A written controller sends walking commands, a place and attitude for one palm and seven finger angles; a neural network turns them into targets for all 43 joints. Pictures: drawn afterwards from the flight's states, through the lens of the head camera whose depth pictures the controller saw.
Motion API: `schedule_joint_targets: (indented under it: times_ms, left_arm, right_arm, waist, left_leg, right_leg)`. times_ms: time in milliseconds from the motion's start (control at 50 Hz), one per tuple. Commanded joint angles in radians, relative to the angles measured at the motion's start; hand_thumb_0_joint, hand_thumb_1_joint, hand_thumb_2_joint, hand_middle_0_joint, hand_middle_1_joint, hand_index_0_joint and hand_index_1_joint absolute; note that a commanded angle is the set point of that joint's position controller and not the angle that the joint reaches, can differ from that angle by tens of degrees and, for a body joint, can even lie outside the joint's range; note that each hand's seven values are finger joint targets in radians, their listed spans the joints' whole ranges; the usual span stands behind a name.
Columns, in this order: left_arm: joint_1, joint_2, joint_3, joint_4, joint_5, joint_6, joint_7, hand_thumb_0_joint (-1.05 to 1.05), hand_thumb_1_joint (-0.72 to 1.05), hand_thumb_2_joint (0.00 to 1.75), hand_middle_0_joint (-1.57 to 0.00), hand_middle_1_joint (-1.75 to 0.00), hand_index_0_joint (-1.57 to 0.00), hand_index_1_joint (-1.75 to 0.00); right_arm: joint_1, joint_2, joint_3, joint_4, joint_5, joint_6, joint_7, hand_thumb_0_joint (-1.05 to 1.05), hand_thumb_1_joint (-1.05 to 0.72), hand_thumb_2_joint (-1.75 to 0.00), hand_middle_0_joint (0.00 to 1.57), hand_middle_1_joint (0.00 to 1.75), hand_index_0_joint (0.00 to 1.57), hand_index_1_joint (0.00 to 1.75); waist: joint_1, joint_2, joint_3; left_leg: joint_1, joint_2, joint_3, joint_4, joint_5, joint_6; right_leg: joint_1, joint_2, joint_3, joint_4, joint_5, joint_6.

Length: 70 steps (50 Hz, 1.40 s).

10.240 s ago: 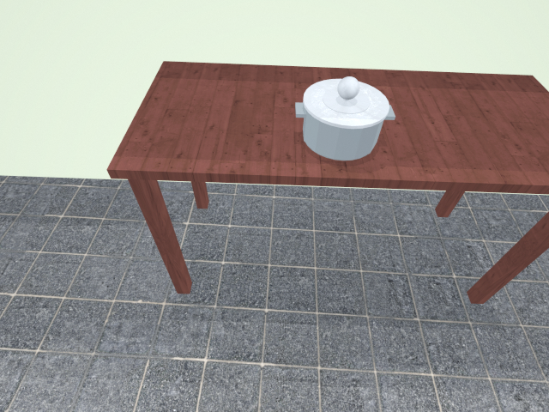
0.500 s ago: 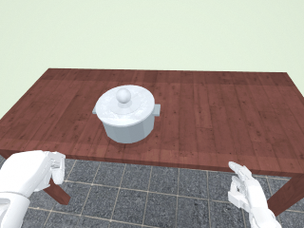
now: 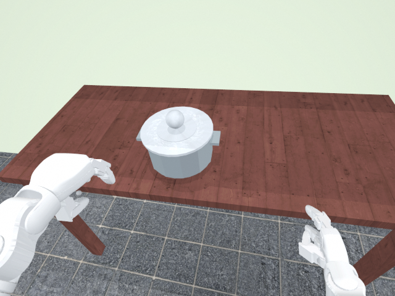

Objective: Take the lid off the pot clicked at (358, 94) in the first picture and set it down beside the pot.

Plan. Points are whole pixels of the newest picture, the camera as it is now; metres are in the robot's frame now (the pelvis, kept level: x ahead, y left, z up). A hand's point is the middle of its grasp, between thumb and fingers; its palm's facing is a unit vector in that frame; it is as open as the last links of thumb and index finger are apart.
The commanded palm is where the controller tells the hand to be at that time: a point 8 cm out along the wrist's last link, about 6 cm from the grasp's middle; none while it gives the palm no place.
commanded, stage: reach forward and open the fingers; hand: left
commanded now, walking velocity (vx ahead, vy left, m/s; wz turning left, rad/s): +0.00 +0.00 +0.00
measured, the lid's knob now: (175, 119) +0.54 +0.13 +0.07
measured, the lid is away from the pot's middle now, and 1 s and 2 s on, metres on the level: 0.00 0.00 0.00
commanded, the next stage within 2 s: move the open hand above the knob in 0.32 s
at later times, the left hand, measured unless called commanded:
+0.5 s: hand (88, 150) +0.33 +0.25 +0.16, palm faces -0.11 -0.06 -0.99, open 10.5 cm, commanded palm +0.30 +0.24 +0.22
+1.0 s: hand (125, 134) +0.38 +0.19 +0.16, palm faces -0.15 -0.02 -0.99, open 10.5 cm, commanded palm +0.37 +0.20 +0.22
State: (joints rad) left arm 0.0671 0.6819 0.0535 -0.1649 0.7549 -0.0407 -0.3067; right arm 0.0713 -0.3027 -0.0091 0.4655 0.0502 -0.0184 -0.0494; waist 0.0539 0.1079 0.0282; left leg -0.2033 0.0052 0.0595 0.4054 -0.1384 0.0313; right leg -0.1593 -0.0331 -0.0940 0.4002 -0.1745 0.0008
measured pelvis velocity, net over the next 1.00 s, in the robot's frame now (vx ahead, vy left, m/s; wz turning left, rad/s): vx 0.02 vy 0.00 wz -0.01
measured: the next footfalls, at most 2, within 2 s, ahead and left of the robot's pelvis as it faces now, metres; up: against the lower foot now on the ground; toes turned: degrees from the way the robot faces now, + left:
none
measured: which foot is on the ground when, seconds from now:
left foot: down 0.00-1.00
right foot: down 0.00-1.00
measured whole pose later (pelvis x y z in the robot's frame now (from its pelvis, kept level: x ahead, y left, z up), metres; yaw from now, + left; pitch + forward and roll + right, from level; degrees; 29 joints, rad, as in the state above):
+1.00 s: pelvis +0.02 +0.00 +0.00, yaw -1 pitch -2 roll +0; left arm -0.46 0.61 -0.18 0.10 0.81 0.18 -0.41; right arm 0.08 -0.31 0.00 0.42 0.08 0.01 0.01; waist 0.00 0.07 0.00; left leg -0.24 -0.01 0.07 0.44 -0.18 0.03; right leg -0.22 -0.05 -0.07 0.48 -0.24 0.00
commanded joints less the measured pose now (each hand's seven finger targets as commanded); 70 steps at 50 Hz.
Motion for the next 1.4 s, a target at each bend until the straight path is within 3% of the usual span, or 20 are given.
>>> schedule_joint_targets:
  times_ms: [0, 140, 260, 280, 340, 360, 460, 540, 600, 660, 740, 840, 900, 960, 1060, 1180, 1240, 1280, 1340, 1380]
  left_arm:
    - [-0.319, 0.271, 0.189, -0.186, -0.008, 0.008, 0.052, 0.00, -0.36, 1.44, -0.80, -0.08, -0.80, -0.08]
    - [-0.370, 0.231, 0.127, -0.085, 0.003, 0.088, 0.013, 0.00, -0.36, 1.45, -0.80, -0.08, -0.80, -0.08]
    - [-0.526, 0.340, 0.182, -0.213, 0.021, 0.060, -0.001, 0.00, -0.37, 1.47, -0.81, -0.08, -0.81, -0.08]
    - [-0.507, 0.345, 0.197, -0.169, 0.016, 0.066, 0.001, 0.00, -0.37, 1.47, -0.81, -0.08, -0.81, -0.08]
    - [-0.483, 0.289, 0.175, 0.019, 0.012, 0.117, -0.007, 0.00, -0.37, 1.47, -0.81, -0.08, -0.81, -0.08]
    - [-0.530, 0.243, 0.112, 0.031, 0.007, 0.131, -0.020, 0.00, -0.37, 1.48, -0.81, -0.08, -0.81, -0.08]
    - [-0.512, 0.150, 0.006, -0.152, -0.007, 0.148, -0.057, 0.00, -0.37, 1.49, -0.81, -0.08, -0.81, -0.08]
    - [-0.647, 0.328, 0.140, -0.053, 0.036, 0.171, -0.041, 0.00, -0.37, 1.49, -0.81, -0.08, -0.81, -0.08]
    - [-0.784, 0.346, 0.127, 0.017, 0.057, 0.180, -0.036, 0.00, -0.37, 1.49, -0.81, -0.08, -0.81, -0.08]
    - [-0.802, 0.242, 0.037, -0.044, 0.031, 0.183, -0.051, 0.00, -0.37, 1.49, -0.81, -0.08, -0.81, -0.08]
    - [-0.687, 0.080, -0.085, 0.015, 0.025, 0.204, -0.075, 0.00, -0.37, 1.49, -0.81, -0.08, -0.81, -0.08]
    - [-0.884, 0.246, 0.014, 0.036, 0.080, 0.214, -0.054, 0.00, -0.37, 1.49, -0.81, -0.08, -0.81, -0.08]
    - [-0.974, 0.222, -0.018, 0.058, 0.079, 0.220, -0.045, 0.00, -0.37, 1.49, -0.81, -0.08, -0.81, -0.08]
    - [-0.975, 0.163, -0.065, 0.127, 0.078, 0.237, -0.049, 0.00, -0.37, 1.49, -0.81, -0.08, -0.81, -0.08]
    - [-0.987, 0.053, -0.177, 0.272, 0.084, 0.263, -0.070, 0.00, -0.37, 1.49, -0.81, -0.08, -0.81, -0.08]
    - [-1.208, 0.147, -0.132, 0.258, 0.107, 0.249, -0.070, 0.00, -0.37, 1.49, -0.81, -0.08, -0.81, -0.08]
    - [-1.207, 0.203, -0.073, 0.347, 0.103, 0.248, -0.066, 0.00, -0.37, 1.49, -0.81, -0.08, -0.81, -0.08]
    - [-1.187, 0.168, -0.100, 0.433, 0.106, 0.254, -0.072, 0.00, -0.37, 1.49, -0.81, -0.08, -0.81, -0.08]
    - [-1.178, 0.012, -0.223, 0.467, 0.094, 0.264, -0.087, 0.00, -0.37, 1.49, -0.81, -0.08, -0.81, -0.08]
    - [-1.204, 0.024, -0.225, 0.488, 0.104, 0.270, -0.096, 0.00, -0.37, 1.49, -0.81, -0.08, -0.81, -0.08]
  right_arm:
    - [-0.106, -0.074, -0.005, -0.096, -0.005, -0.004, 0.015, 0.00, -0.90, -0.90, 0.20, 0.30, 0.20, 0.30]
    - [-0.117, -0.091, -0.002, -0.114, 0.014, 0.014, 0.035, 0.00, -0.90, -0.90, 0.20, 0.30, 0.20, 0.30]
    - [-0.128, -0.076, 0.006, -0.112, -0.007, -0.008, 0.025, 0.00, -0.90, -0.90, 0.20, 0.30, 0.20, 0.30]
    - [-0.109, -0.078, 0.004, -0.104, -0.005, -0.003, 0.023, 0.00, -0.90, -0.90, 0.20, 0.30, 0.20, 0.30]
    - [-0.087, -0.095, 0.003, -0.091, 0.012, 0.017, 0.037, 0.00, -0.90, -0.90, 0.20, 0.30, 0.20, 0.30]
    - [-0.102, -0.099, 0.006, -0.086, 0.011, 0.029, 0.039, 0.00, -0.90, -0.90, 0.20, 0.30, 0.20, 0.30]
    - [-0.129, -0.079, 0.003, -0.148, 0.012, 0.010, 0.064, 0.00, -0.90, -0.90, 0.20, 0.30, 0.20, 0.30]
    - [-0.093, -0.108, 0.004, -0.110, 0.014, 0.030, 0.051, 0.00, -0.90, -0.90, 0.20, 0.30, 0.20, 0.30]
    - [-0.099, -0.104, 0.009, -0.097, 0.015, 0.033, 0.037, 0.00, -0.90, -0.90, 0.20, 0.30, 0.20, 0.30]
    - [-0.119, -0.083, 0.009, -0.120, 0.016, 0.017, 0.052, 0.00, -0.90, -0.90, 0.20, 0.30, 0.20, 0.30]
    - [-0.102, -0.079, 0.000, -0.128, 0.027, 0.027, 0.075, 0.00, -0.90, -0.90, 0.20, 0.30, 0.20, 0.30]
    - [-0.101, -0.102, 0.008, -0.114, 0.025, 0.055, 0.066, 0.00, -0.90, -0.90, 0.20, 0.30, 0.20, 0.30]
    - [-0.107, -0.088, 0.010, -0.103, 0.024, 0.053, 0.060, 0.00, -0.90, -0.90, 0.20, 0.30, 0.20, 0.30]
    - [-0.099, -0.084, 0.011, -0.100, 0.025, 0.057, 0.066, 0.00, -0.90, -0.90, 0.20, 0.30, 0.20, 0.30]
    - [-0.088, -0.090, 0.009, -0.100, 0.037, 0.075, 0.068, 0.00, -0.90, -0.90, 0.20, 0.30, 0.20, 0.30]
    - [-0.087, -0.086, 0.011, -0.096, 0.032, 0.072, 0.056, 0.00, -0.90, -0.90, 0.20, 0.30, 0.20, 0.30]
    - [-0.050, -0.095, 0.009, -0.082, 0.032, 0.075, 0.053, 0.00, -0.90, -0.90, 0.20, 0.30, 0.20, 0.30]
    - [-0.050, -0.093, 0.014, -0.076, 0.036, 0.081, 0.051, 0.00, -0.90, -0.90, 0.20, 0.30, 0.20, 0.30]
    - [-0.048, -0.089, 0.008, -0.088, 0.045, 0.088, 0.064, 0.00, -0.90, -0.90, 0.20, 0.30, 0.20, 0.30]
    - [-0.042, -0.093, 0.007, -0.085, 0.042, 0.094, 0.064, 0.00, -0.90, -0.90, 0.20, 0.30, 0.20, 0.30]
  waist:
    - [0.011, 0.035, -0.166]
    - [-0.002, -0.042, -0.087]
    - [0.016, 0.063, -0.288]
    - [0.017, 0.050, -0.250]
    - [-0.001, -0.045, -0.118]
    - [-0.009, -0.020, -0.112]
    - [0.004, 0.023, -0.269]
    - [-0.012, -0.048, -0.179]
    - [-0.009, 0.010, -0.194]
    - [-0.006, 0.069, -0.298]
    - [-0.024, -0.022, -0.233]
    - [-0.023, -0.029, -0.205]
    - [-0.021, 0.039, -0.272]
    - [-0.027, 0.000, -0.291]
    - [-0.052, -0.072, -0.200]
    - [-0.053, -0.006, -0.305]
    - [-0.054, -0.051, -0.305]
    - [-0.053, -0.093, -0.276]
    - [-0.078, -0.075, -0.240]
    - [-0.079, -0.083, -0.247]
  left_leg:
    - [0.082, -0.015, -0.078, -0.087, -0.056, 0.007]
    - [0.026, -0.014, -0.071, -0.083, -0.108, 0.003]
    - [0.117, -0.017, -0.088, -0.073, -0.001, 0.013]
    - [0.103, -0.015, -0.087, -0.071, 0.009, 0.011]
    - [0.036, -0.010, -0.078, -0.059, -0.004, 0.001]
    - [0.023, -0.011, -0.068, -0.079, -0.034, -0.001]
    - [0.101, -0.021, -0.073, -0.047, 0.054, 0.011]
    - [0.051, -0.010, -0.084, -0.054, -0.015, 0.006]
    - [0.045, -0.018, -0.085, -0.064, -0.025, 0.005]
    - [0.112, -0.024, -0.090, -0.042, 0.050, 0.009]
    - [0.098, -0.019, -0.092, -0.025, 0.050, 0.006]
    - [0.051, -0.021, -0.080, -0.042, -0.020, 0.007]
    - [0.086, -0.023, -0.091, -0.046, -0.002, 0.006]
    - [0.087, -0.024, -0.082, -0.037, 0.019, 0.008]
    - [0.037, -0.027, -0.060, -0.035, -0.069, 0.010]
    - [0.077, -0.041, -0.073, -0.015, -0.023, 0.017]
    - [0.056, -0.040, -0.066, -0.001, 0.012, 0.020]
    - [0.029, -0.039, -0.057, -0.007, 0.002, 0.019]
    - [0.031, -0.041, -0.052, 0.004, 0.003, 0.018]
    - [0.035, -0.043, -0.051, 0.003, -0.011, 0.019]
  right_leg:
    - [-0.031, 0.022, 0.045, -0.089, -0.101, -0.014]
    - [-0.075, 0.034, 0.045, -0.074, -0.133, -0.018]
    - [0.004, 0.027, 0.050, -0.044, -0.060, -0.026]
    - [-0.004, 0.024, 0.047, -0.051, -0.052, -0.026]
    - [-0.068, 0.038, 0.036, -0.054, -0.054, -0.026]
    - [-0.076, 0.032, 0.030, -0.061, -0.077, -0.022]
    - [-0.022, 0.026, 0.039, -0.020, 0.005, -0.027]
    - [-0.063, 0.041, 0.038, -0.027, -0.056, -0.027]
    - [-0.057, 0.027, 0.038, -0.024, -0.081, -0.030]
    - [-0.029, 0.022, 0.043, 0.000, -0.006, -0.037]
    - [-0.080, 0.034, 0.037, 0.000, 0.008, -0.035]
    - [-0.075, 0.030, 0.044, -0.002, -0.056, -0.041]
    - [-0.059, 0.023, 0.043, 0.011, -0.049, -0.044]
    - [-0.055, 0.024, 0.043, 0.015, -0.022, -0.042]
    - [-0.111, 0.023, 0.043, -0.003, -0.078, -0.034]
    - [-0.070, 0.016, 0.054, 0.023, -0.025, -0.043]
    - [-0.045, 0.013, 0.061, 0.019, 0.031, -0.041]
    - [-0.046, 0.011, 0.059, 0.020, 0.036, -0.035]
    - [-0.092, 0.010, 0.053, 0.018, 0.047, -0.037]
    - [-0.097, 0.014, 0.054, 0.018, 0.038, -0.034]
